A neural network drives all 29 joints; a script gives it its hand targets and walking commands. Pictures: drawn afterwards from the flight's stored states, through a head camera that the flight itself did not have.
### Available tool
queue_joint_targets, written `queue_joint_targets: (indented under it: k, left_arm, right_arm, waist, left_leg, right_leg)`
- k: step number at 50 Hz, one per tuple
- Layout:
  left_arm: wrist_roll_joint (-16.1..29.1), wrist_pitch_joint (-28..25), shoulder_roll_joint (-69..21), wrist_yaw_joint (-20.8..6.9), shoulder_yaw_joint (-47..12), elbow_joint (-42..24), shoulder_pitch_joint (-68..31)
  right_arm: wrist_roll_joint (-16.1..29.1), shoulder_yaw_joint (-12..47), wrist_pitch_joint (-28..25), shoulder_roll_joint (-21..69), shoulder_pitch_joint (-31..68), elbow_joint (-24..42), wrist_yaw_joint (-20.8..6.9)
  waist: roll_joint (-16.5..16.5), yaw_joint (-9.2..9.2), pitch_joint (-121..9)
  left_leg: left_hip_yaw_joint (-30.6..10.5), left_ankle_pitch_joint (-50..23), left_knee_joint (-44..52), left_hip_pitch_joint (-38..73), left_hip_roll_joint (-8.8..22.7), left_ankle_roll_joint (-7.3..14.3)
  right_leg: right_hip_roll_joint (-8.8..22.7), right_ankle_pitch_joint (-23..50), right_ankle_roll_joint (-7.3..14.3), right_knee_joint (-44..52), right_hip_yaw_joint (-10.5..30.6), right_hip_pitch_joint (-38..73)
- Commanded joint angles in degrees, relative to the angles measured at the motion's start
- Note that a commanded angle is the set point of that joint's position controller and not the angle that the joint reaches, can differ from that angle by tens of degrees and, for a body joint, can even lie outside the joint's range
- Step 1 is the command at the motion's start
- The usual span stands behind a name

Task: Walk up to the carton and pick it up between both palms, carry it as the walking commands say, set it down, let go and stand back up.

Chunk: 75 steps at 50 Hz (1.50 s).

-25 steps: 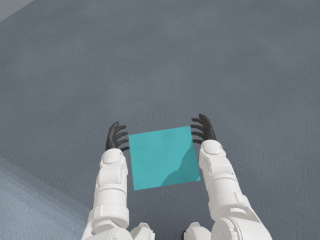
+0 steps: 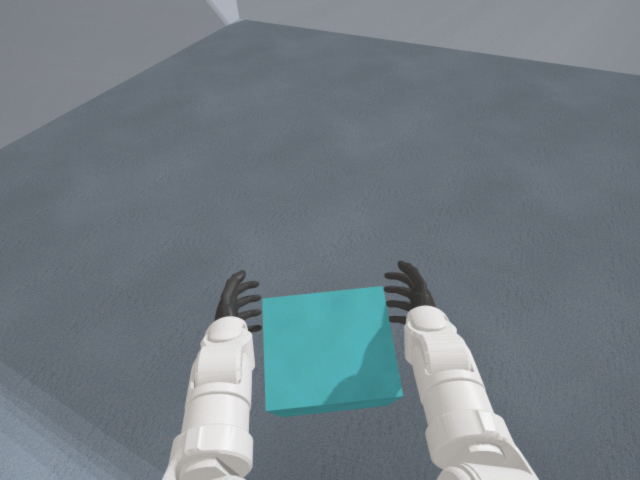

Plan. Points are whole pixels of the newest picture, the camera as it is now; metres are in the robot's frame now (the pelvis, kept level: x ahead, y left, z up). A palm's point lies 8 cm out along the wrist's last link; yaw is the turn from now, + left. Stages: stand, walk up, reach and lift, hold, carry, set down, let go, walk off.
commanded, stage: reach and lift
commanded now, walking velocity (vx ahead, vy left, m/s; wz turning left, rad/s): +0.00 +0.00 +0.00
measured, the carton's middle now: (328, 355) +0.32 +0.03 -0.07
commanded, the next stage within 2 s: hold in 1.70 s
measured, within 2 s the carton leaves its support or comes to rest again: neither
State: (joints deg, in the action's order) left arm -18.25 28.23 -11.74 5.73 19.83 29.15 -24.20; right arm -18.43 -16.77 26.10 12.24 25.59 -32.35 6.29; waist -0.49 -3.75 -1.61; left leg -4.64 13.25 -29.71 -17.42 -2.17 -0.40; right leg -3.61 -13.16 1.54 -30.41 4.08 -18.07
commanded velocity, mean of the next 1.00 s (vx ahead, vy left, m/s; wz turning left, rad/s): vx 0.00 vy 0.00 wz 0.00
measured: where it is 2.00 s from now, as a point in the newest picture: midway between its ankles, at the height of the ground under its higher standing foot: outside the picture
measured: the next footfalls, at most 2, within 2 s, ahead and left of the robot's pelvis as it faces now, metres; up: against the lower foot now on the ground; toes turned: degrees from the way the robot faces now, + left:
none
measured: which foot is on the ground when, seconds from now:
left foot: down 0.00-1.00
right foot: down 0.00-1.00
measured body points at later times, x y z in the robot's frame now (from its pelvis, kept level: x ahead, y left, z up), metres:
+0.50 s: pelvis -0.01 +0.00 +0.00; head -0.06 +0.00 +0.45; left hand +0.31 +0.16 +0.06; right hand +0.33 -0.10 +0.06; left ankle +0.03 +0.12 -0.73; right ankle +0.03 -0.10 -0.73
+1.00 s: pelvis -0.01 +0.01 +0.00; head -0.07 +0.01 +0.45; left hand +0.32 +0.14 +0.06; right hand +0.32 -0.12 +0.06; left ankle +0.03 +0.12 -0.73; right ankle +0.03 -0.10 -0.73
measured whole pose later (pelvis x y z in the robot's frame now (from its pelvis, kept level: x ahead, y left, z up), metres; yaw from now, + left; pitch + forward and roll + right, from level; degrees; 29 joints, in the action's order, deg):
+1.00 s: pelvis -0.01 +0.01 +0.00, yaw +0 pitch -8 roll +0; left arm -20.2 40.0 -13.2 7.2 19.7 29.8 -28.1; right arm -21.0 -20.3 38.8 12.4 28.9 -30.9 6.3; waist -0.2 0.1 -0.4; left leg -4.3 12.9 -27.4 -6.5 -2.8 0.5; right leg -2.9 -12.7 0.8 -27.8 4.7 -7.0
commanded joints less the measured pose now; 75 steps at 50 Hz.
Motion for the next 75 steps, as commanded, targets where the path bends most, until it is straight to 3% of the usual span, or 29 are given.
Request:
queue_joint_targets:
  k: [1,10,16,34,47,60,75]
  left_arm:
    - [12.0,0.5,-61.2,-15.0,-30.0,0.9,-27.4]
    - [15.0,6.5,-62.2,-14.9,-31.6,-2.1,-30.0]
    - [14.6,9.4,-61.3,-14.7,-28.1,0.6,-33.4]
    - [13.5,10.1,-60.1,-14.4,-24.5,3.4,-39.3]
    - [14.1,9.6,-61.2,-14.4,-25.7,3.4,-38.5]
    - [15.4,10.1,-62.5,-14.2,-28.6,0.7,-33.8]
    - [16.3,11.0,-62.1,-14.8,-30.3,-2.1,-30.8]
  right_arm:
    - [11.4,29.6,0.5,59.2,27.0,-1.4,-15.8]
    - [13.5,29.7,5.9,58.7,29.8,1.3,-16.7]
    - [12.7,25.7,8.4,57.2,33.8,-1.5,-17.1]
    - [12.2,20.2,10.3,58.5,38.5,-5.1,-16.4]
    - [13.3,21.7,11.0,58.4,37.3,-2.6,-16.3]
    - [14.6,25.0,12.1,57.6,33.2,2.0,-16.7]
    - [15.4,26.6,13.3,58.8,29.5,4.3,-17.0]
  waist:
    - [0.2,-0.14,-20.0]
    - [-0.2,-0.01,-15.9]
    - [-0.3,0.11,-11.3]
    - [0.6,1.65,-11.7]
    - [0.8,3.65,-12.6]
    - [0.2,4.23,-13.0]
    - [0.4,4.25,-11.2]
  left_leg:
    - [-1.7,-13.8,3.0,9.0,-1.8,0.4]
    - [-1.9,-11.2,5.9,13.2,-1.2,0.3]
    - [-2.1,-4.7,7.7,13.1,-0.8,0.3]
    - [-0.8,-3.0,7.3,12.3,-1.0,0.5]
    - [-1.5,-3.5,6.8,11.9,-0.8,0.6]
    - [-2.4,-6.9,7.2,13.3,-0.6,0.5]
    - [-2.4,-5.0,8.0,12.8,-0.6,0.9]
  right_leg:
    - [0.0,11.5,-1.3,4.9,3.7,10.3]
    - [0.2,8.3,-0.6,7.1,2.9,12.2]
    - [0.7,3.1,-0.2,8.1,2.6,12.0]
    - [1.2,3.2,-1.0,8.1,3.3,14.0]
    - [1.3,4.8,-0.9,7.4,3.2,14.1]
    - [0.7,7.8,-0.7,7.1,2.4,14.8]
    - [0.7,6.0,-0.7,7.7,2.2,14.8]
